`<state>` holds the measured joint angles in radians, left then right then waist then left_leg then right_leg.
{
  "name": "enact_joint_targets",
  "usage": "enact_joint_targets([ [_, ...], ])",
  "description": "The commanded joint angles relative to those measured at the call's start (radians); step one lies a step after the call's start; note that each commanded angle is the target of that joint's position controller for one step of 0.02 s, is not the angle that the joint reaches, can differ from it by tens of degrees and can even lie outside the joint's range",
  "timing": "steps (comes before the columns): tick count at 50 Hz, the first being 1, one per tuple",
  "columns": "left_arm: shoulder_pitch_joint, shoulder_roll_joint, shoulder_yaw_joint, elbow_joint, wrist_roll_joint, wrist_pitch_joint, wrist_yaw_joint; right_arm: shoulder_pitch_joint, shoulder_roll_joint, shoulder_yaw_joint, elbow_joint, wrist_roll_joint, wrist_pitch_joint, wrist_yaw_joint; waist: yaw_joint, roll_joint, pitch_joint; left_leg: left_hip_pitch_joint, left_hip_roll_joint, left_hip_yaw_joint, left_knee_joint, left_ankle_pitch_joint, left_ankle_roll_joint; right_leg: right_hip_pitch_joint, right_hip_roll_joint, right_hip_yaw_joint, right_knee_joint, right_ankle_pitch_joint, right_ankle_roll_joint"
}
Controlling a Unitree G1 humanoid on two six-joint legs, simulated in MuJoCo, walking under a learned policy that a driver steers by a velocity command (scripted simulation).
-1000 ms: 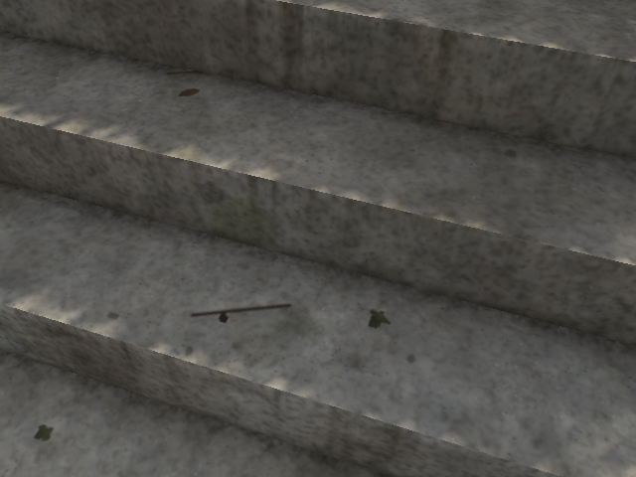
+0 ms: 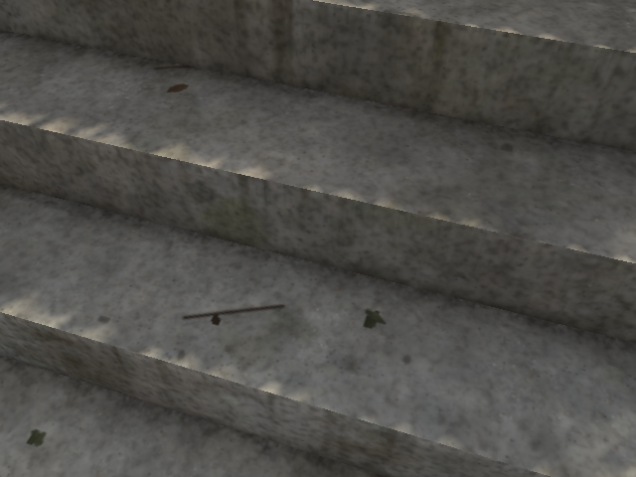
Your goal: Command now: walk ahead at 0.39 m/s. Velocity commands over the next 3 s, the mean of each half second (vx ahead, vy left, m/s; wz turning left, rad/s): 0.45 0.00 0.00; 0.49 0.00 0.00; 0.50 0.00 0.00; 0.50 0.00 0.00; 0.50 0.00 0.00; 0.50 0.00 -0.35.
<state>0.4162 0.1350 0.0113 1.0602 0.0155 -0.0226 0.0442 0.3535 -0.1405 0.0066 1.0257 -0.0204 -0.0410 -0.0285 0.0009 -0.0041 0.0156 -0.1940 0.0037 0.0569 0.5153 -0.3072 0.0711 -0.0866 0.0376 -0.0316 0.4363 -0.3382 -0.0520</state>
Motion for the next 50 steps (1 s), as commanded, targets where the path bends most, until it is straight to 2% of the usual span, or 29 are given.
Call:
enact_joint_targets([
  [1,-0.019,0.061,0.013,-0.063,-0.007,-0.025,-0.006,0.072,-0.067,-0.016,-0.040,0.004,-0.037,0.004,-0.033,0.068,0.115,0.007,0.059,-0.098,-0.105,0.074,0.068,-0.135,-0.105,0.090,-0.005,0.178,-0.126],
  [4,0.004,0.037,0.005,-0.073,-0.005,-0.043,-0.014,0.193,-0.139,-0.050,-0.013,0.000,-0.026,-0.007,-0.061,0.216,0.030,0.254,0.261,-0.368,-0.238,0.382,0.174,-0.335,-0.015,-0.037,0.313,-0.010,-0.073],
  [6,-0.030,0.047,0.013,-0.091,-0.002,-0.040,-0.017,0.189,-0.147,-0.055,-0.010,-0.019,-0.013,-0.009,-0.046,0.126,0.057,0.207,0.341,-0.391,-0.279,0.435,0.236,-0.376,-0.042,-0.046,0.469,-0.206,-0.060],
  [8,-0.042,0.010,0.007,-0.107,0.000,-0.043,-0.023,0.083,-0.143,-0.053,-0.030,-0.022,-0.007,-0.011,0.010,0.079,0.085,0.072,0.281,-0.261,-0.278,0.457,0.194,-0.282,-0.061,-0.044,0.430,-0.180,-0.059],
  [11,0.089,0.019,0.019,-0.086,0.002,-0.050,-0.016,-0.033,-0.122,-0.045,-0.047,0.019,-0.002,-0.009,0.138,0.090,0.047,0.028,0.153,-0.078,-0.033,0.933,0.146,-0.069,-0.016,-0.073,0.071,0.104,-0.075],
  [12,0.184,0.035,0.027,-0.056,0.002,-0.053,-0.008,-0.067,-0.122,-0.048,-0.064,0.037,-0.007,-0.012,0.176,0.040,0.003,-0.012,0.116,-0.044,0.130,0.884,0.129,0.038,-0.008,-0.049,-0.097,0.228,-0.071],
  [13,0.320,0.087,0.039,-0.014,0.011,-0.050,0.003,-0.125,-0.109,-0.047,-0.106,0.052,-0.018,-0.006,0.209,-0.095,-0.065,-0.229,0.064,-0.023,0.354,0.510,0.079,0.259,-0.136,0.137,-0.195,0.311,-0.085],
  [14,0.310,0.172,0.055,-0.010,0.002,-0.035,0.007,-0.076,-0.049,-0.040,-0.117,0.033,-0.021,0.008,0.131,-0.307,-0.040,-0.401,-0.070,0.029,0.651,-0.103,0.024,0.286,-0.374,0.449,-0.248,0.692,-0.133],
  [15,0.214,0.202,0.058,-0.029,0.009,-0.023,0.010,-0.002,-0.033,-0.044,-0.092,0.004,-0.006,0.009,0.084,-0.248,0.000,-0.475,-0.032,-0.052,0.957,-0.165,0.023,0.152,-0.443,0.513,-0.238,0.355,-0.299],
  [16,0.137,0.180,0.063,-0.036,0.005,-0.020,-0.003,-0.080,-0.043,-0.049,-0.116,-0.023,-0.003,0.009,0.071,-0.148,0.095,-0.650,-0.010,-0.060,1.204,-0.147,0.025,0.099,-0.426,0.499,-0.298,0.009,-0.334],
  [18,0.100,0.122,0.040,-0.007,0.018,-0.036,-0.025,-0.238,-0.005,-0.035,-0.209,-0.011,-0.004,0.011,0.047,-0.113,0.189,-0.959,0.004,-0.039,1.525,-0.159,0.047,0.094,-0.353,0.358,-0.300,0.029,-0.262],
  [20,0.178,0.073,0.023,0.054,0.022,-0.051,-0.037,-0.297,0.053,-0.011,-0.281,-0.019,0.004,0.006,0.033,-0.044,0.117,-1.122,0.000,-0.065,1.785,-0.213,0.083,0.122,-0.341,0.284,-0.247,0.099,-0.206],
  [23,0.146,0.088,0.002,0.073,0.019,-0.061,-0.043,-0.438,0.077,0.033,-0.427,-0.008,0.012,0.009,-0.004,0.008,0.151,-1.194,0.016,-0.058,1.713,-0.227,0.088,-0.050,-0.308,0.200,-0.324,-0.114,-0.132],
  [25,0.121,0.102,-0.012,0.073,-0.006,-0.069,-0.043,-0.510,0.061,0.048,-0.502,-0.002,0.017,0.011,-0.022,-0.027,0.191,-1.197,0.048,-0.001,1.610,-0.257,0.073,-0.127,-0.291,0.148,-0.396,-0.058,-0.130],
  [28,0.143,0.100,-0.026,0.083,-0.037,-0.046,-0.007,-0.538,0.049,0.075,-0.570,-0.016,0.034,0.026,0.000,-0.010,0.118,-0.804,0.070,0.171,1.082,-0.147,0.029,-0.230,-0.188,0.042,-0.544,0.463,-0.165],
  [29,0.154,0.129,-0.016,0.081,-0.046,-0.041,0.008,-0.557,0.106,0.096,-0.584,0.005,0.036,0.024,0.010,-0.059,0.055,-0.591,0.063,0.155,0.880,-0.167,0.043,-0.220,-0.223,0.032,-0.584,0.651,-0.172],
  [31,0.169,0.241,0.011,0.024,-0.033,-0.059,0.002,-0.261,0.016,0.044,-0.449,0.021,0.041,0.019,-0.095,-0.138,-0.269,-0.255,-0.100,0.202,0.815,-0.189,0.064,0.017,-0.277,-0.017,-0.231,1.743,-0.173],
  [32,0.132,0.305,0.038,0.005,-0.038,-0.072,-0.017,-0.095,-0.036,0.018,-0.406,0.013,0.037,0.016,-0.178,-0.220,-0.378,-0.173,-0.113,0.150,0.711,-0.184,0.087,0.144,-0.318,-0.018,-0.005,1.933,-0.158],
  [33,0.099,0.313,0.055,-0.017,-0.047,-0.091,-0.035,0.006,-0.089,-0.008,-0.358,-0.015,0.028,0.018,-0.223,-0.211,-0.461,-0.055,-0.087,0.011,0.590,-0.194,0.118,0.135,-0.298,-0.018,0.234,1.839,-0.145],
  [34,0.100,0.256,0.055,-0.088,-0.064,-0.111,-0.068,0.067,-0.197,-0.049,-0.302,-0.019,0.030,-0.002,-0.208,0.052,-0.463,0.111,0.131,-0.496,0.273,-0.439,0.199,-0.229,-0.160,0.009,0.570,1.510,-0.097],
  [35,0.020,0.180,0.065,-0.105,-0.016,-0.117,-0.103,0.019,-0.294,-0.091,-0.276,-0.021,0.058,-0.017,-0.198,0.258,-0.460,0.097,0.282,-1.061,-0.241,-0.665,0.272,-0.424,0.064,0.112,1.105,0.362,-0.067],
  [36,0.001,0.096,0.063,-0.149,0.038,-0.110,-0.102,-0.121,-0.273,-0.096,-0.258,0.001,0.051,-0.009,-0.105,0.147,-0.380,-0.010,0.310,-1.122,-0.291,-0.716,0.239,-0.554,0.053,0.287,1.490,0.319,-0.060],
  [37,-0.069,0.047,0.048,-0.224,0.049,-0.088,-0.079,-0.206,-0.218,-0.085,-0.211,0.009,0.034,0.002,-0.017,0.028,-0.198,-0.169,0.301,-0.955,-0.244,-0.728,0.198,-0.643,0.003,0.204,1.589,0.325,-0.064],
  [38,-0.148,0.013,0.034,-0.272,0.052,-0.078,-0.058,-0.159,-0.126,-0.068,-0.116,0.004,0.018,0.010,0.002,-0.092,-0.017,-0.281,0.265,-0.748,-0.161,-0.584,0.157,-0.746,-0.011,0.163,1.588,0.310,-0.078],
  [39,-0.148,-0.030,0.016,-0.311,0.042,-0.073,-0.042,-0.112,-0.029,-0.045,-0.056,-0.017,-0.010,0.017,0.036,-0.096,0.038,-0.308,0.217,-0.572,-0.116,-0.378,0.132,-0.800,-0.016,0.169,1.613,0.260,-0.094],
  [41,-0.082,-0.083,-0.013,-0.304,0.020,-0.053,-0.036,-0.049,0.066,-0.019,0.026,-0.028,-0.043,0.031,0.078,-0.045,0.049,-0.293,0.166,-0.369,-0.103,-0.183,0.085,-0.880,-0.002,0.203,1.644,0.247,-0.118],
  [45,-0.160,-0.068,-0.028,-0.321,0.015,-0.031,-0.035,0.012,0.010,-0.012,0.059,-0.011,-0.085,0.048,0.084,-0.021,0.047,-0.273,0.146,-0.183,-0.159,-0.002,0.050,-0.979,-0.007,0.145,1.511,0.284,-0.092],
  [47,-0.232,-0.090,-0.035,-0.324,0.000,-0.013,-0.014,0.139,-0.044,-0.016,0.089,-0.011,-0.103,0.054,0.027,0.042,0.018,-0.157,0.199,-0.240,-0.208,0.031,0.082,-1.170,0.011,0.071,1.813,0.209,-0.083],
  [50,-0.427,-0.108,-0.050,-0.407,0.010,-0.015,0.003,0.195,-0.064,-0.016,0.111,-0.006,-0.116,0.055,-0.005,0.063,0.058,-0.046,0.232,-0.273,-0.257,-0.123,0.092,-1.403,-0.025,0.075,1.944,0.120,-0.094],
])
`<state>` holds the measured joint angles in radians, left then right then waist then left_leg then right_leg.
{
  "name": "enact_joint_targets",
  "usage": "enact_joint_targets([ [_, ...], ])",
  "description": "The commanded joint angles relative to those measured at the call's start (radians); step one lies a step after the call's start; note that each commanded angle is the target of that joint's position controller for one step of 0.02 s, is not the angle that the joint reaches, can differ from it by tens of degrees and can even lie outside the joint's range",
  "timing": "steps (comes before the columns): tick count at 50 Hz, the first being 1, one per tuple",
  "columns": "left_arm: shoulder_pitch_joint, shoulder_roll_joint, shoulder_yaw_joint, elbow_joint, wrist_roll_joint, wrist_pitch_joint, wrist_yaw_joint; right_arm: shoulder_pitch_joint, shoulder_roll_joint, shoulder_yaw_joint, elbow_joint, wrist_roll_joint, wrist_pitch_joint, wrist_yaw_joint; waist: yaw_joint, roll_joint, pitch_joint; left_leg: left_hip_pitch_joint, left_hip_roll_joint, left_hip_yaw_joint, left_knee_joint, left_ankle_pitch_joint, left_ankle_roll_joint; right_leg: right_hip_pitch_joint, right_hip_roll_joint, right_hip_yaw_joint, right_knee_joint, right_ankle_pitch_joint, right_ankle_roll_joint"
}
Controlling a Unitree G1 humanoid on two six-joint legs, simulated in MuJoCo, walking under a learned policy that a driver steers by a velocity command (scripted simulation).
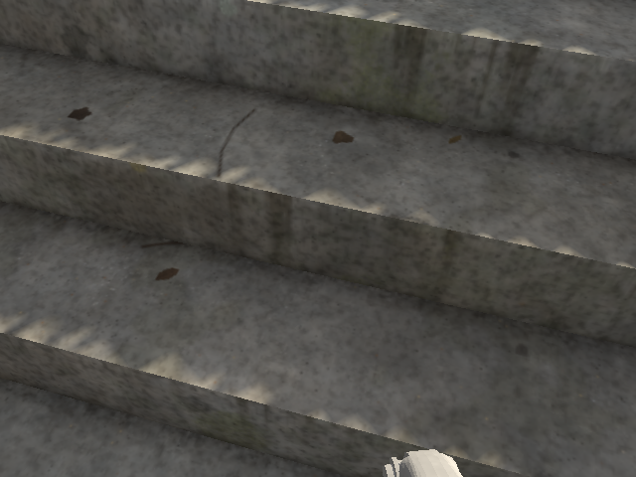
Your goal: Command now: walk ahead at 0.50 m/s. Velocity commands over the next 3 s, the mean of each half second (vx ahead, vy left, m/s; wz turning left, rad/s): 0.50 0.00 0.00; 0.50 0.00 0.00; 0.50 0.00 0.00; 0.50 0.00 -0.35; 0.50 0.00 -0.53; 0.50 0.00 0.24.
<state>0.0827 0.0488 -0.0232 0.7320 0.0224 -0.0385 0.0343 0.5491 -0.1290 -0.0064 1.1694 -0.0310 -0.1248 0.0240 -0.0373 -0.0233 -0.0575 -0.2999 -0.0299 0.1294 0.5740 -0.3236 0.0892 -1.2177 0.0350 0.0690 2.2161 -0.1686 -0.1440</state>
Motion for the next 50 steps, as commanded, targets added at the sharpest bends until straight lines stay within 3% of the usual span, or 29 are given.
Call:
enact_joint_targets([
  [1,-0.152,-0.011,-0.015,-0.103,0.007,0.000,0.006,0.011,-0.064,0.001,-0.030,0.002,-0.035,0.001,0.022,0.084,0.127,0.070,0.254,-0.325,-0.338,-0.124,0.073,-0.274,-0.035,-0.063,0.118,-0.067,-0.004],
  [3,-0.236,-0.009,-0.027,-0.143,0.009,0.004,-0.015,0.054,-0.040,0.007,-0.006,0.015,-0.031,-0.016,0.011,0.059,0.138,0.039,0.212,-0.273,-0.385,-0.123,0.035,-0.196,-0.087,-0.146,-0.131,-0.024,0.011],
  [5,-0.291,-0.031,-0.032,-0.182,0.001,0.022,-0.019,0.122,-0.051,0.003,0.010,0.005,-0.019,-0.049,-0.022,0.136,0.113,0.157,0.225,-0.297,-0.425,0.067,0.078,-0.199,-0.111,-0.199,-0.156,-0.084,0.015],
  [8,-0.338,-0.041,-0.052,-0.199,-0.020,0.033,-0.038,0.168,-0.076,-0.018,0.008,0.034,0.015,-0.098,-0.054,0.115,0.092,0.301,0.260,-0.196,-0.587,0.440,0.129,0.051,-0.132,-0.231,-0.642,-0.329,-0.010],
  [10,-0.112,-0.024,-0.036,-0.093,-0.070,0.026,-0.032,0.085,-0.104,-0.010,-0.075,0.044,0.013,-0.090,0.053,0.141,-0.036,0.185,0.244,-0.047,-0.388,1.416,0.148,0.564,0.015,-0.363,-0.876,-0.431,-0.041],
  [12,0.178,0.069,0.011,0.005,-0.040,0.015,-0.019,0.071,-0.207,-0.037,-0.090,0.058,-0.012,-0.051,0.184,0.252,-0.198,0.276,0.298,-0.051,-0.026,1.787,0.143,0.842,0.069,-0.308,-1.071,-0.368,-0.061],
  [13,0.331,0.160,0.049,0.045,-0.014,0.011,0.001,0.000,-0.196,-0.048,-0.164,0.079,-0.028,-0.028,0.247,0.191,-0.256,-0.069,0.193,-0.052,0.309,1.572,0.070,1.089,-0.127,0.158,-1.224,-0.527,-0.140],
  [14,0.448,0.282,0.094,0.104,0.012,0.036,0.017,-0.109,-0.171,-0.067,-0.218,0.057,-0.035,0.013,0.289,-0.068,-0.272,-0.293,-0.007,-0.092,0.719,0.609,0.038,1.136,-0.285,0.750,-1.753,-0.872,-0.230],
  [15,0.303,0.316,0.117,0.113,-0.003,0.040,0.021,-0.166,-0.081,-0.074,-0.259,-0.003,-0.027,0.031,0.201,-0.136,-0.203,-0.459,-0.027,-0.270,1.141,0.298,0.031,1.043,-0.344,0.998,-2.007,-0.940,-0.196],
  [16,0.181,0.270,0.110,0.144,-0.013,0.028,0.014,-0.179,-0.014,-0.058,-0.324,-0.027,-0.013,0.034,0.087,-0.055,-0.043,-0.543,0.018,-0.256,1.323,0.330,0.028,0.878,-0.349,0.846,-1.957,-0.906,-0.153],
  [18,0.205,0.074,0.066,0.260,-0.002,-0.007,0.004,-0.261,0.035,-0.041,-0.393,-0.015,0.009,0.001,0.020,0.088,0.128,-0.659,0.037,-0.214,1.405,0.339,0.048,0.683,-0.301,0.483,-1.788,-0.634,-0.077],
  [20,0.220,-0.018,0.041,0.338,0.023,-0.052,-0.013,-0.223,0.111,-0.003,-0.417,0.007,0.034,-0.007,-0.044,0.019,0.142,-0.752,0.016,-0.267,1.499,0.254,0.078,0.673,-0.250,0.285,-1.793,-0.430,-0.027],
  [22,0.269,0.032,0.051,0.375,0.008,-0.078,-0.038,-0.248,0.143,0.021,-0.442,-0.002,0.052,-0.018,-0.052,0.007,0.149,-0.866,0.031,-0.290,1.497,0.247,0.096,0.747,-0.224,0.160,-1.827,-0.271,0.010],
  [24,0.242,0.062,0.047,0.358,-0.002,-0.095,-0.043,-0.296,0.097,0.022,-0.454,0.003,0.066,-0.020,-0.069,0.039,0.160,-0.830,0.042,-0.230,1.323,0.318,0.081,0.685,-0.194,0.048,-1.865,-0.208,0.025],
  [26,0.314,0.107,0.045,0.349,-0.013,-0.107,-0.036,-0.408,0.052,0.012,-0.473,0.009,0.077,-0.026,-0.023,0.034,0.127,-0.874,0.056,-0.103,1.347,0.316,0.050,0.771,-0.209,0.058,-1.935,-0.104,-0.020],
  [29,0.464,0.164,0.060,0.370,-0.004,-0.128,-0.033,-0.555,0.094,0.021,-0.532,0.000,0.072,-0.042,0.047,-0.041,0.127,-1.205,0.086,-0.097,1.646,0.113,0.062,1.078,-0.276,0.140,-1.978,-0.117,-0.077],
  [34,0.646,0.120,0.054,0.421,-0.005,-0.097,-0.001,-0.907,0.106,0.058,-0.745,0.009,0.079,-0.023,0.142,-0.095,0.177,-1.276,0.161,0.005,1.348,-0.110,0.069,1.249,-0.267,0.067,-2.172,0.009,-0.038],
  [35,0.622,0.139,0.056,0.392,-0.016,-0.087,0.010,-0.859,0.072,0.057,-0.736,0.009,0.088,-0.005,0.140,-0.080,0.150,-1.112,0.167,0.068,1.154,-0.098,0.066,1.220,-0.244,0.003,-2.250,0.145,-0.063],
  [36,0.620,0.126,0.057,0.396,-0.038,-0.076,0.027,-0.889,0.118,0.073,-0.751,0.021,0.091,0.005,0.149,-0.081,0.123,-0.882,0.167,0.060,0.957,-0.126,0.093,1.170,-0.249,-0.046,-2.316,0.328,-0.068],
  [37,0.501,0.134,0.045,0.330,-0.047,-0.080,0.022,-0.770,0.113,0.064,-0.696,0.046,0.088,0.014,0.070,-0.037,0.047,-0.516,0.091,0.138,0.751,-0.076,0.106,1.053,-0.216,-0.146,-2.230,0.832,-0.063],
  [38,0.532,0.214,0.059,0.306,-0.053,-0.097,0.014,-0.627,0.080,0.044,-0.640,0.056,0.089,0.005,0.029,-0.066,-0.112,-0.248,0.000,0.183,0.756,-0.023,0.107,1.064,-0.268,-0.152,-2.072,1.382,-0.074],
  [40,0.452,0.386,0.116,0.261,-0.076,-0.145,-0.027,-0.279,-0.050,-0.017,-0.552,0.032,0.106,-0.022,-0.146,-0.195,-0.339,0.001,-0.048,0.075,0.471,-0.049,0.121,1.255,-0.295,-0.131,-1.651,1.661,-0.031],
  [41,0.469,0.346,0.119,0.228,-0.080,-0.171,-0.054,-0.184,-0.134,-0.053,-0.494,0.008,0.099,-0.031,-0.149,-0.153,-0.413,0.239,0.066,-0.188,0.402,-0.126,0.176,1.022,-0.227,-0.074,-1.368,1.390,0.001],
  [42,0.440,0.260,0.110,0.171,-0.088,-0.177,-0.079,-0.117,-0.248,-0.094,-0.474,-0.010,0.104,-0.051,-0.177,0.138,-0.466,0.377,0.363,-0.816,-0.001,-0.089,0.317,0.715,0.007,-0.046,-0.821,0.549,0.058],
  [43,0.373,0.249,0.131,0.148,-0.033,-0.175,-0.083,-0.238,-0.264,-0.111,-0.475,-0.003,0.119,-0.053,-0.131,0.143,-0.497,0.268,0.394,-1.081,-0.256,-0.170,0.297,0.630,0.076,0.090,-0.307,0.148,0.073],
  [45,0.230,0.091,0.097,0.001,0.013,-0.147,-0.058,-0.366,-0.148,-0.090,-0.366,0.031,0.078,-0.028,0.006,-0.036,-0.186,0.028,0.363,-0.806,-0.177,-0.356,0.211,0.397,-0.014,0.053,-0.143,0.224,0.050],
  [46,0.185,0.034,0.074,-0.035,0.023,-0.134,-0.045,-0.316,-0.041,-0.061,-0.280,0.013,0.059,-0.032,0.037,-0.073,-0.031,-0.107,0.327,-0.645,-0.113,-0.286,0.176,0.314,-0.020,0.063,-0.137,0.198,0.023],
  [48,0.213,-0.038,0.031,-0.061,0.016,-0.094,-0.045,-0.264,0.062,-0.026,-0.192,-0.018,0.039,-0.030,0.102,-0.018,0.058,-0.178,0.281,-0.456,-0.156,-0.076,0.120,0.210,-0.007,0.087,-0.026,0.135,-0.007],
  [50,0.188,-0.055,0.015,-0.076,0.001,-0.068,-0.030,-0.209,0.046,-0.026,-0.151,-0.007,0.008,-0.017,0.111,0.004,0.094,-0.135,0.266,-0.320,-0.193,0.133,0.085,0.086,-0.011,0.108,-0.050,0.069,-0.010],
])
Over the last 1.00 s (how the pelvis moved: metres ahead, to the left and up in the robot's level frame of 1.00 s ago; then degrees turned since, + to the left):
0.31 0.04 0.18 0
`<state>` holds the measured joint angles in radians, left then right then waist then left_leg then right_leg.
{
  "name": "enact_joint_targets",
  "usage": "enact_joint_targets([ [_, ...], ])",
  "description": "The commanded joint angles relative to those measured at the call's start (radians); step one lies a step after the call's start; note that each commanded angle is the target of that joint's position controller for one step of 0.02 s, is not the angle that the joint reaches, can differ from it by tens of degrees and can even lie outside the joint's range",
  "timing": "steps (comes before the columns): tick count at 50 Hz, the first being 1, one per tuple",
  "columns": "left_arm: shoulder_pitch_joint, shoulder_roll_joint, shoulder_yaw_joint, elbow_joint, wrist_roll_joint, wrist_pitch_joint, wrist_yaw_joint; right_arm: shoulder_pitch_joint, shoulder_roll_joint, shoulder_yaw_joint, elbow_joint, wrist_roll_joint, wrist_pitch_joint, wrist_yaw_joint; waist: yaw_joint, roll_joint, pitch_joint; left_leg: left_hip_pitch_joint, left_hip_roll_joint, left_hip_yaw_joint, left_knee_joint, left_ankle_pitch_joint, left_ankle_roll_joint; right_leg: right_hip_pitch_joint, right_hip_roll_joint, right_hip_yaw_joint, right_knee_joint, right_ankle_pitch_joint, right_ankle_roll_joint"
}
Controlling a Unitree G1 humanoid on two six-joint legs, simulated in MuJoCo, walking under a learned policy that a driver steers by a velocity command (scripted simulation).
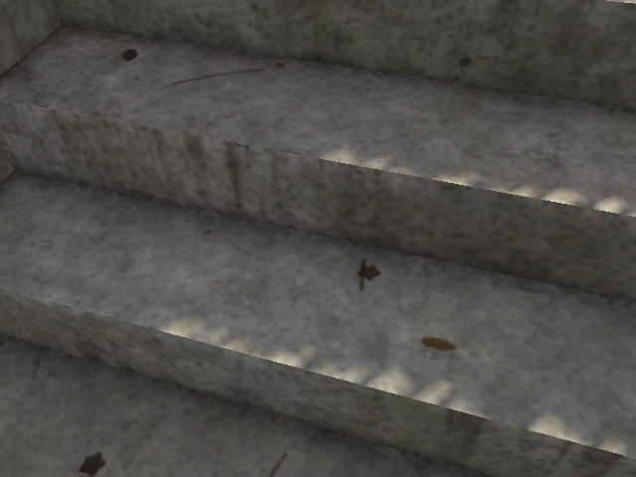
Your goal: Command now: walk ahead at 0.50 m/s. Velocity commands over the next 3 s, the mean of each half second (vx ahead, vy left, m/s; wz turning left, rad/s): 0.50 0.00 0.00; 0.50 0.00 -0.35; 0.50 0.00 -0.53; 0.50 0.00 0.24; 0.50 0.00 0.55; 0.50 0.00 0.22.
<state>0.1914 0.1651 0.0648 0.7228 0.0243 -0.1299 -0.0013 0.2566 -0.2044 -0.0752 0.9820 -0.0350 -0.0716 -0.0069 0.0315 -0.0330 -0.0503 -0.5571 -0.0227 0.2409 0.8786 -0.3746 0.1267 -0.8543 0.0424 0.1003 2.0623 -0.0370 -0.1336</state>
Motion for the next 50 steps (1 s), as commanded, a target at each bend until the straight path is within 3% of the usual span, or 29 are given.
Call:
enact_joint_targets([
  [1,0.046,-0.152,-0.077,-0.089,-0.009,0.035,0.014,0.060,0.088,0.043,0.028,-0.003,-0.057,0.021,0.056,0.013,0.107,0.081,0.260,-0.377,-0.549,0.192,0.040,-0.283,-0.027,0.045,0.025,-0.088,-0.010],
  [5,-0.184,-0.159,-0.096,-0.157,-0.018,0.062,0.048,0.174,0.001,0.045,0.077,0.005,-0.100,0.046,0.012,0.065,0.100,0.219,0.258,-0.325,-0.659,0.150,0.051,-0.545,-0.004,-0.049,0.323,-0.207,-0.033],
  [7,-0.291,-0.168,-0.118,-0.218,-0.011,0.068,0.043,0.233,0.011,0.049,0.100,0.020,-0.093,0.045,0.006,0.022,0.120,0.252,0.207,-0.256,-0.686,0.050,-0.024,-0.555,-0.048,-0.095,0.094,-0.223,-0.049],
  [11,-0.445,-0.157,-0.134,-0.277,-0.003,0.096,0.009,0.324,-0.023,0.030,0.084,0.032,-0.064,-0.028,-0.076,0.083,0.029,0.385,0.209,-0.242,-0.905,0.344,0.067,-0.296,-0.138,-0.269,-0.336,-0.296,-0.024],
  [13,-0.301,-0.169,-0.134,-0.200,-0.047,0.089,0.009,0.245,-0.027,0.032,0.022,0.048,-0.059,-0.042,-0.008,0.092,-0.033,0.360,0.198,-0.105,-0.818,1.031,0.085,0.071,-0.079,-0.344,-0.638,-0.363,-0.048],
  [14,-0.230,-0.151,-0.117,-0.162,-0.057,0.093,0.015,0.278,-0.089,0.017,0.000,0.045,-0.067,-0.038,-0.006,0.154,-0.109,0.407,0.235,-0.107,-0.701,1.494,0.104,0.228,-0.004,-0.382,-0.682,-0.451,-0.040],
  [16,0.039,-0.040,-0.069,-0.087,-0.038,0.100,0.034,0.265,-0.158,-0.003,-0.021,0.066,-0.089,-0.015,0.103,0.309,-0.281,0.569,0.274,-0.118,-0.332,1.886,0.103,0.443,0.061,-0.326,-0.913,-0.524,-0.053],
  [17,0.157,0.057,-0.028,-0.063,0.001,0.100,0.038,0.219,-0.157,-0.012,-0.073,0.062,-0.107,0.002,0.161,0.287,-0.357,0.414,0.247,-0.162,-0.036,1.644,0.057,0.626,-0.056,-0.029,-1.010,-0.603,-0.103],
  [18,0.253,0.160,0.011,-0.016,0.017,0.116,0.053,0.156,-0.082,-0.017,-0.152,0.074,-0.106,0.048,0.177,-0.010,-0.346,0.047,0.064,-0.197,0.332,0.967,0.008,0.730,-0.276,0.597,-1.495,-0.935,-0.191],
  [19,0.153,0.202,0.046,-0.006,0.003,0.131,0.065,0.081,-0.018,-0.027,-0.204,0.017,-0.097,0.070,0.144,-0.112,-0.262,-0.189,-0.052,-0.344,0.823,0.319,-0.028,0.677,-0.343,0.986,-1.880,-1.046,-0.196],
  [20,0.003,0.159,0.037,0.010,-0.004,0.118,0.055,0.071,0.081,-0.012,-0.270,-0.022,-0.073,0.061,0.007,-0.022,-0.140,-0.314,-0.008,-0.438,1.081,0.342,-0.033,0.523,-0.368,0.853,-1.817,-1.061,-0.124],
  [21,-0.015,0.074,0.014,0.076,-0.011,0.098,0.040,0.022,0.108,0.009,-0.317,-0.032,-0.056,0.049,-0.037,0.024,0.017,-0.394,0.006,-0.371,1.155,0.385,-0.022,0.369,-0.345,0.667,-1.721,-0.969,-0.092],
  [23,0.020,-0.099,-0.034,0.214,0.010,0.058,0.022,0.034,0.175,0.050,-0.348,-0.009,-0.041,0.023,-0.130,0.073,0.129,-0.511,0.004,-0.402,1.221,0.377,0.010,0.250,-0.279,0.306,-1.635,-0.634,-0.026],
  [24,0.052,-0.123,-0.042,0.263,0.018,0.046,0.010,0.051,0.212,0.072,-0.344,0.006,-0.023,0.017,-0.139,0.032,0.137,-0.561,-0.006,-0.417,1.245,0.338,0.021,0.265,-0.255,0.217,-1.641,-0.555,-0.003],
  [26,0.097,-0.087,-0.032,0.301,0.005,0.021,-0.013,0.048,0.218,0.087,-0.339,0.005,-0.002,0.004,-0.147,0.033,0.144,-0.626,0.014,-0.420,1.181,0.339,0.022,0.308,-0.219,0.079,-1.657,-0.364,0.015],
  [29,0.093,-0.007,-0.029,0.272,-0.023,0.001,-0.007,-0.086,0.126,0.081,-0.371,0.002,0.017,0.002,-0.134,0.056,0.129,-0.573,0.072,-0.227,0.941,0.414,-0.019,0.295,-0.174,0.000,-1.744,-0.274,-0.028],
  [30,0.177,0.014,-0.028,0.287,-0.015,-0.006,0.002,-0.102,0.148,0.083,-0.350,0.016,0.019,-0.006,-0.095,-0.003,0.084,-0.656,0.064,-0.184,1.137,0.383,-0.023,0.405,-0.207,0.054,-1.750,-0.230,-0.082],
  [33,0.329,0.065,-0.004,0.298,0.001,-0.021,0.012,-0.285,0.182,0.097,-0.441,-0.016,0.011,-0.013,-0.009,-0.028,0.091,-1.017,0.125,-0.209,1.375,0.180,-0.007,0.738,-0.269,0.210,-1.799,-0.372,-0.114],
  [37,0.465,0.026,0.000,0.320,-0.001,0.005,0.038,-0.640,0.205,0.132,-0.630,-0.013,0.003,0.021,0.100,-0.025,0.154,-1.112,0.177,-0.183,1.131,-0.024,-0.017,0.845,-0.262,0.223,-1.936,-0.317,-0.088],
  [38,0.462,0.030,-0.001,0.311,0.005,0.015,0.054,-0.643,0.188,0.130,-0.651,-0.007,0.007,0.028,0.090,-0.032,0.141,-1.057,0.175,-0.170,1.045,-0.018,-0.027,0.851,-0.257,0.197,-1.975,-0.247,-0.093],
  [40,0.459,0.039,0.008,0.296,-0.027,0.026,0.070,-0.615,0.191,0.138,-0.662,0.006,0.028,0.043,0.086,-0.074,0.088,-0.621,0.166,-0.102,0.687,-0.024,0.006,0.756,-0.251,0.099,-2.162,0.095,-0.122],
  [41,0.339,0.027,-0.001,0.242,-0.029,0.025,0.059,-0.491,0.190,0.125,-0.596,0.031,0.027,0.045,0.009,-0.055,0.015,-0.275,0.100,-0.029,0.460,-0.025,0.033,0.657,-0.185,-0.021,-2.082,0.466,-0.104],
  [42,0.323,0.103,0.017,0.208,-0.022,0.014,0.046,-0.345,0.163,0.099,-0.536,0.039,0.026,0.032,-0.036,-0.088,-0.136,0.017,0.012,-0.003,0.457,-0.008,0.036,0.636,-0.221,-0.036,-1.933,1.021,-0.103],
  [44,0.276,0.250,0.063,0.175,-0.060,-0.035,0.003,-0.011,0.016,0.039,-0.465,0.044,0.053,-0.009,-0.218,-0.164,-0.394,0.297,-0.015,-0.109,0.230,-0.021,0.048,0.827,-0.255,-0.012,-1.524,1.419,-0.059],
  [45,0.194,0.221,0.069,0.135,-0.070,-0.061,-0.029,0.060,-0.062,0.006,-0.428,0.017,0.045,-0.021,-0.253,-0.119,-0.436,0.433,0.083,-0.333,0.089,-0.147,0.061,0.672,-0.181,0.002,-1.243,1.192,-0.025],
  [46,0.173,0.102,0.059,0.041,-0.069,-0.063,-0.055,0.097,-0.173,-0.030,-0.399,-0.012,0.041,-0.026,-0.242,0.224,-0.453,0.580,0.400,-0.928,-0.289,-0.212,0.181,0.298,0.030,0.009,-0.753,0.380,0.042],
  [47,0.149,0.074,0.063,0.000,0.003,-0.055,-0.056,-0.029,-0.171,-0.038,-0.428,0.008,0.063,-0.029,-0.197,0.264,-0.489,0.475,0.441,-1.217,-0.531,-0.376,0.184,0.210,0.062,0.094,-0.256,-0.048,0.059],
  [48,0.120,-0.020,0.048,-0.048,0.018,-0.039,-0.047,-0.137,-0.120,-0.029,-0.372,0.020,0.052,-0.019,-0.090,0.189,-0.342,0.349,0.437,-1.093,-0.544,-0.542,0.146,0.085,0.000,0.109,-0.084,0.048,0.057],
  [50,0.048,-0.070,0.009,-0.112,0.052,-0.013,-0.017,-0.144,0.020,0.006,-0.221,0.028,0.011,-0.016,-0.013,0.046,-0.048,0.133,0.408,-0.785,-0.440,-0.401,0.100,-0.083,-0.050,0.026,0.025,0.083,0.004],
])
Over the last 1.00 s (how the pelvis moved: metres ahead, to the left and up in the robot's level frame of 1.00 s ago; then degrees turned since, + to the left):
0.56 0.01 0.32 -2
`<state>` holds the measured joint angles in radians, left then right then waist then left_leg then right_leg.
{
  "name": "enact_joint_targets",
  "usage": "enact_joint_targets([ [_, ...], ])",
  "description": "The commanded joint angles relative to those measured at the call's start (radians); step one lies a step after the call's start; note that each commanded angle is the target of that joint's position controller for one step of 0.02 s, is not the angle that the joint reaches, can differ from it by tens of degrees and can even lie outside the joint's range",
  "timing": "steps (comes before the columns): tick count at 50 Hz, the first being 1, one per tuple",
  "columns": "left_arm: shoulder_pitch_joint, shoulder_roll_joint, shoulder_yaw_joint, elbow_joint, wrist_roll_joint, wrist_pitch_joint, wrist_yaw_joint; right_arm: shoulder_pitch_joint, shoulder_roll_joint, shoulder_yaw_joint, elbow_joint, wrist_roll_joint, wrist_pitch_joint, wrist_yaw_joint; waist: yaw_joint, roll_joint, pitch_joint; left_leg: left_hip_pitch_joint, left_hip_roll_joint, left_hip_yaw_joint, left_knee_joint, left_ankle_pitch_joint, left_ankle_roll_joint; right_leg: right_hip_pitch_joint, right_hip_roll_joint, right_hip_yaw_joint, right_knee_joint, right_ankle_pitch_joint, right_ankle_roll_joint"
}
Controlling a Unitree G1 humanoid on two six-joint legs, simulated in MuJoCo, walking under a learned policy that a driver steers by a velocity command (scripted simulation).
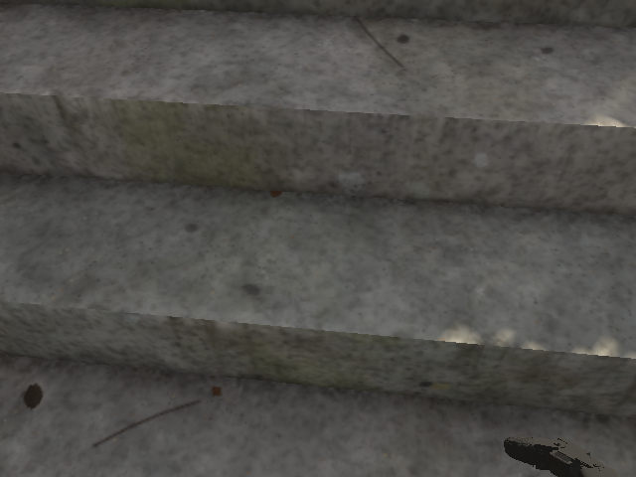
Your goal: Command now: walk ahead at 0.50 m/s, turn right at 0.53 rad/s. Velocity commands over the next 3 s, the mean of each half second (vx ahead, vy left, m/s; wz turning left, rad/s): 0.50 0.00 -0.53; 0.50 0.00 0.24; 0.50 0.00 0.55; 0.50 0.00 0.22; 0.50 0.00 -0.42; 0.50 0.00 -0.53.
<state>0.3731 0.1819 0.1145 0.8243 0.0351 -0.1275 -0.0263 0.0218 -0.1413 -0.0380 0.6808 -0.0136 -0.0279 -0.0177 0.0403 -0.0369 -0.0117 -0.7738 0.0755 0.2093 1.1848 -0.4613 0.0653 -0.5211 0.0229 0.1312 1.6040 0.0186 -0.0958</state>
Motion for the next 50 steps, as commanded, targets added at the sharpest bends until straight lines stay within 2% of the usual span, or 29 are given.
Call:
enact_joint_targets([
  [1,-0.136,-0.126,-0.062,-0.225,0.025,0.006,0.014,0.140,0.026,-0.012,0.165,-0.019,-0.049,-0.003,0.016,0.027,-0.016,0.294,0.280,-0.627,-0.743,-0.178,0.133,-0.469,-0.020,0.013,0.544,-0.007,-0.053],
  [3,-0.118,-0.174,-0.092,-0.230,-0.003,0.047,0.017,0.213,0.051,-0.003,0.254,-0.032,-0.077,0.011,0.062,0.046,0.040,0.319,0.262,-0.427,-0.783,0.059,0.072,-0.585,-0.024,0.053,0.581,-0.054,-0.069],
  [6,-0.184,-0.105,-0.085,-0.227,-0.020,0.079,0.031,0.173,0.011,0.000,0.269,-0.026,-0.123,0.023,0.084,0.032,0.095,0.248,0.231,-0.145,-0.872,0.255,0.027,-0.567,-0.003,0.038,0.394,-0.022,-0.045],
  [7,-0.280,-0.100,-0.080,-0.245,-0.021,0.092,0.048,0.242,-0.033,-0.002,0.287,-0.035,-0.140,0.022,0.032,0.050,0.098,0.336,0.298,-0.178,-0.933,0.394,0.086,-0.677,0.035,-0.033,0.669,-0.092,-0.046],
  [10,-0.445,-0.111,-0.092,-0.343,-0.010,0.115,0.077,0.342,-0.150,-0.035,0.324,-0.030,-0.161,0.042,0.015,0.075,0.104,0.595,0.272,-0.138,-1.032,0.213,0.069,-0.957,0.016,-0.011,0.770,-0.386,-0.085],
  [12,-0.560,-0.111,-0.110,-0.397,-0.004,0.113,0.070,0.401,-0.116,-0.027,0.341,-0.027,-0.143,0.036,0.014,-0.008,0.110,0.637,0.206,-0.043,-1.070,0.126,0.014,-0.949,-0.026,-0.060,0.499,-0.390,-0.085],
  [14,-0.632,-0.098,-0.114,-0.423,-0.005,0.122,0.049,0.471,-0.108,-0.025,0.356,-0.032,-0.127,0.007,-0.024,0.027,0.090,0.653,0.176,0.012,-1.133,0.166,0.033,-0.873,-0.043,-0.162,0.317,-0.363,-0.059],
  [16,-0.636,-0.093,-0.134,-0.439,-0.021,0.140,0.014,0.434,-0.160,-0.035,0.330,0.008,-0.114,-0.011,-0.038,0.123,0.053,0.612,0.153,0.098,-1.322,0.459,0.099,-0.543,-0.095,-0.325,-0.084,-0.416,-0.077],
  [17,-0.544,-0.082,-0.126,-0.365,-0.027,0.138,0.013,0.391,-0.159,-0.023,0.287,0.035,-0.108,-0.022,-0.031,0.089,-0.027,0.603,0.144,0.154,-1.209,1.030,0.119,-0.277,-0.019,-0.426,-0.210,-0.451,-0.078],
  [19,-0.231,-0.053,-0.103,-0.289,-0.025,0.151,0.040,0.413,-0.328,-0.061,0.251,0.054,-0.106,-0.025,0.089,0.254,-0.288,0.864,0.260,0.112,-0.814,2.025,0.136,-0.044,0.070,-0.401,-0.268,-0.508,-0.092],
  [20,-0.087,0.016,-0.082,-0.258,-0.022,0.138,0.047,0.375,-0.359,-0.076,0.213,0.076,-0.105,0.002,0.129,0.288,-0.405,0.931,0.262,0.086,-0.560,2.053,0.116,0.100,0.125,-0.327,-0.457,-0.533,-0.110],
  [21,-0.063,0.093,-0.048,-0.258,-0.025,0.131,0.037,0.360,-0.349,-0.079,0.155,0.064,-0.117,0.029,0.137,0.297,-0.449,0.819,0.237,0.033,-0.293,1.721,0.084,0.234,0.124,-0.111,-0.645,-0.580,-0.122],
  [22,-0.121,0.205,-0.012,-0.228,-0.021,0.142,0.045,0.274,-0.215,-0.063,0.032,0.038,-0.135,0.075,0.072,-0.033,-0.421,0.313,0.018,-0.049,0.111,0.721,-0.016,0.403,-0.124,0.538,-1.022,-0.810,-0.222],
  [23,-0.183,0.275,0.034,-0.253,-0.019,0.162,0.050,0.225,-0.166,-0.069,-0.004,-0.006,-0.132,0.093,0.072,-0.027,-0.461,0.123,-0.094,-0.263,0.626,0.381,-0.049,0.408,-0.221,0.903,-1.340,-0.992,-0.191],
  [24,-0.271,0.239,0.019,-0.238,-0.001,0.148,0.040,0.205,-0.048,-0.051,-0.062,-0.026,-0.120,0.075,0.005,-0.004,-0.400,-0.012,-0.067,-0.364,0.898,0.432,-0.042,0.350,-0.254,0.835,-1.331,-0.949,-0.134],
  [26,-0.183,0.110,-0.011,-0.077,-0.012,0.077,0.031,0.158,0.035,-0.007,-0.110,-0.041,-0.112,0.032,-0.045,0.119,-0.077,-0.180,-0.048,-0.336,0.951,0.488,0.011,0.113,-0.225,0.531,-1.198,-0.701,-0.094],
  [28,-0.102,-0.010,-0.047,0.042,-0.006,0.047,0.026,0.232,0.077,0.026,-0.087,-0.027,-0.090,0.020,-0.081,0.111,0.033,-0.263,-0.075,-0.368,0.973,0.446,0.047,0.066,-0.189,0.291,-1.173,-0.418,-0.091],
  [32,-0.043,-0.008,-0.066,0.119,-0.010,0.002,0.012,0.147,0.090,0.048,-0.095,0.004,-0.046,0.008,-0.098,0.092,0.083,-0.413,-0.137,-0.407,0.811,0.378,0.053,0.099,-0.168,-0.010,-1.228,-0.125,0.021],
  [33,0.048,0.010,-0.065,0.153,0.005,-0.020,0.006,0.071,0.109,0.052,-0.097,0.010,-0.033,-0.007,-0.050,0.038,0.056,-0.511,-0.186,-0.322,1.039,0.340,0.054,0.160,-0.217,0.034,-1.271,-0.020,0.007],
  [37,0.090,0.026,-0.074,0.201,-0.024,-0.036,-0.002,-0.146,0.116,0.083,-0.205,0.004,-0.023,-0.031,-0.056,0.015,0.117,-0.693,-0.126,-0.256,0.935,0.201,0.087,0.225,-0.185,-0.105,-1.401,-0.238,0.070],
  [39,0.174,0.033,-0.079,0.215,-0.049,-0.027,0.036,-0.244,0.082,0.088,-0.237,0.020,0.002,-0.004,0.001,-0.024,0.082,-0.538,-0.113,-0.078,0.717,0.179,0.070,0.207,-0.191,-0.117,-1.581,-0.042,0.010],
  [41,0.192,0.091,-0.067,0.220,-0.046,-0.013,0.079,-0.247,0.120,0.101,-0.243,-0.004,0.013,0.011,-0.027,-0.077,-0.039,-0.392,-0.057,-0.026,0.589,0.139,0.097,0.403,-0.211,-0.196,-1.624,0.308,-0.031],
  [42,0.148,0.068,-0.076,0.189,-0.069,-0.011,0.083,-0.156,0.087,0.095,-0.166,0.015,0.012,0.020,-0.057,-0.003,-0.103,-0.130,-0.102,0.081,0.371,0.100,0.118,0.378,-0.158,-0.333,-1.555,0.757,-0.013],
  [43,0.161,0.132,-0.065,0.162,-0.090,-0.024,0.094,-0.104,0.067,0.099,-0.149,0.036,0.016,0.013,-0.081,-0.053,-0.187,0.110,-0.160,0.123,0.223,0.075,0.113,0.355,-0.193,-0.316,-1.463,1.264,-0.042],
  [45,0.129,0.209,-0.050,0.125,-0.091,-0.041,0.091,0.154,-0.007,0.067,-0.069,0.016,0.051,-0.004,-0.184,-0.185,-0.354,0.224,-0.198,0.080,0.109,-0.070,0.139,0.593,-0.315,-0.286,-1.152,1.762,-0.079],
  [47,0.078,0.240,-0.031,0.045,-0.077,-0.041,0.061,0.284,-0.116,0.018,-0.012,-0.019,0.029,0.017,-0.225,-0.174,-0.416,0.471,-0.198,-0.179,-0.236,-0.112,0.188,0.523,-0.280,-0.261,-0.699,1.383,-0.075],
  [48,-0.007,0.158,-0.043,-0.061,-0.035,-0.040,0.025,0.298,-0.217,-0.022,0.023,-0.017,0.042,0.009,-0.207,0.125,-0.369,0.616,-0.006,-0.774,-0.528,-0.255,0.342,0.054,-0.055,-0.250,-0.247,0.463,0.002],
  [49,-0.093,0.144,-0.030,-0.103,0.015,-0.035,-0.003,0.193,-0.220,-0.049,0.012,-0.014,0.062,-0.004,-0.198,0.192,-0.328,0.572,0.078,-1.212,-0.870,-0.329,0.412,-0.208,0.079,-0.093,0.323,-0.063,0.040],
  [50,-0.099,0.052,-0.049,-0.183,0.044,-0.045,-0.007,0.134,-0.196,-0.049,0.037,0.009,0.033,-0.004,-0.108,0.084,-0.231,0.566,0.095,-1.150,-0.911,-0.248,0.343,-0.377,0.032,0.005,0.565,-0.038,0.035],
])
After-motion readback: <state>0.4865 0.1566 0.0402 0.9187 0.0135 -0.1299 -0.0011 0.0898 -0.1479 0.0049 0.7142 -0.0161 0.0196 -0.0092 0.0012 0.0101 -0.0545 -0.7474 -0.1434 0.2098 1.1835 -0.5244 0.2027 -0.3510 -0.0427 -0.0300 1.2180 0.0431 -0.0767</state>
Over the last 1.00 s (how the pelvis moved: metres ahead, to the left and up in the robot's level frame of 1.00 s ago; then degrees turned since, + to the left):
0.54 0.01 0.32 -11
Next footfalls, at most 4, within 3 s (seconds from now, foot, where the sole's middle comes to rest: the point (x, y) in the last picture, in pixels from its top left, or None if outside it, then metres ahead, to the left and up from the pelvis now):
0.40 right None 0.38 -0.15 -0.48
0.94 left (406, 276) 0.65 -0.08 -0.30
1.38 right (508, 63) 0.95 -0.25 -0.11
1.90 left None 1.24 0.17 0.07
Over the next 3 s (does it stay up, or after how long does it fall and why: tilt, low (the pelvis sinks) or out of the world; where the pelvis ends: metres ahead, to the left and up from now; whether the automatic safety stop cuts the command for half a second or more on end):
stays up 1.62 0.11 1.06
